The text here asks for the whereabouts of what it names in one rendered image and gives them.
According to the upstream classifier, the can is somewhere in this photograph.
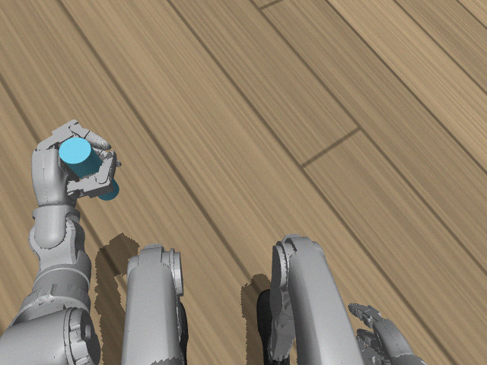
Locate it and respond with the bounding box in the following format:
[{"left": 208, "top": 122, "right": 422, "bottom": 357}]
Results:
[{"left": 59, "top": 138, "right": 119, "bottom": 201}]

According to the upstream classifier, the left robot arm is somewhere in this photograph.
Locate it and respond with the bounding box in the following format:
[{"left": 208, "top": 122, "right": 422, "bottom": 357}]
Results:
[{"left": 0, "top": 204, "right": 100, "bottom": 365}]

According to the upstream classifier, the right robot foot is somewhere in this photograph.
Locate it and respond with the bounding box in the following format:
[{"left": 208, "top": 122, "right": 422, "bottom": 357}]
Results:
[{"left": 256, "top": 289, "right": 290, "bottom": 365}]

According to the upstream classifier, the left robot hand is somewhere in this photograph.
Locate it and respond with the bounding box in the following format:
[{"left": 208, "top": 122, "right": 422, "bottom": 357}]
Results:
[{"left": 31, "top": 119, "right": 122, "bottom": 208}]

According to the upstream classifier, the right robot hand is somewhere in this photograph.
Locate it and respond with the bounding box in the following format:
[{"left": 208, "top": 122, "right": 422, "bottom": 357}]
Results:
[{"left": 349, "top": 303, "right": 414, "bottom": 365}]

